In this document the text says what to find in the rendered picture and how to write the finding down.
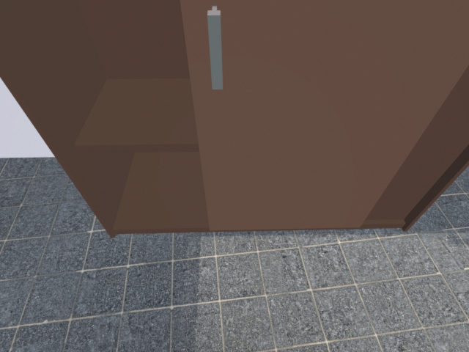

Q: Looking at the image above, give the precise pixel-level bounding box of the handle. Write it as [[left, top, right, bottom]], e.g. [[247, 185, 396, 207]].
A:
[[207, 6, 223, 89]]

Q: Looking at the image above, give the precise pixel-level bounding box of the wardrobe door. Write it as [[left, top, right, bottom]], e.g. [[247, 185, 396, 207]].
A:
[[365, 65, 469, 220], [180, 0, 469, 230]]

